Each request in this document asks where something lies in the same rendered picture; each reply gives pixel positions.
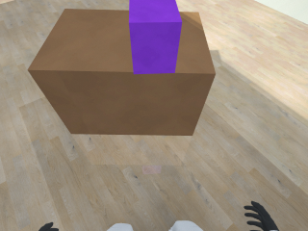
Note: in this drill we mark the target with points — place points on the robot right hand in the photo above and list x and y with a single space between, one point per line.
267 223

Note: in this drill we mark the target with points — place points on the robot right thigh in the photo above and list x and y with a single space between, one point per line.
185 225

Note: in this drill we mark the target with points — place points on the carton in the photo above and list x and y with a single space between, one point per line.
155 30

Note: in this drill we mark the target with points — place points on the pedestal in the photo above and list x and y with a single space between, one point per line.
85 70

